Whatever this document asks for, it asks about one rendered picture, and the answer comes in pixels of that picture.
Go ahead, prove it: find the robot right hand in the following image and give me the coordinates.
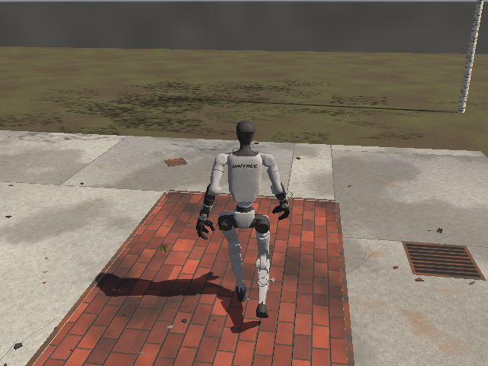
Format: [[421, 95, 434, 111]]
[[272, 205, 290, 220]]

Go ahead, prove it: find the robot left hand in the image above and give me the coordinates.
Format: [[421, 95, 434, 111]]
[[196, 218, 214, 239]]

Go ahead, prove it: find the left robot forearm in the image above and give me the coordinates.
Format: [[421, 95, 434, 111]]
[[198, 184, 215, 221]]

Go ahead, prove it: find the robot right shin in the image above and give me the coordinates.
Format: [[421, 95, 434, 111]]
[[258, 259, 270, 305]]

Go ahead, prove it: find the right robot thigh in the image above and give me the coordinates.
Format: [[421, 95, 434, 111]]
[[255, 214, 270, 270]]

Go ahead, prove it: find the right robot forearm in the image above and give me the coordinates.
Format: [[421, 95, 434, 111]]
[[275, 183, 289, 208]]

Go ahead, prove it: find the left robot upper arm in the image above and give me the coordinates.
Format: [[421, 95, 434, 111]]
[[208, 152, 230, 196]]

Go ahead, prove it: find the right robot upper arm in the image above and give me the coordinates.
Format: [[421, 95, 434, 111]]
[[261, 153, 283, 194]]

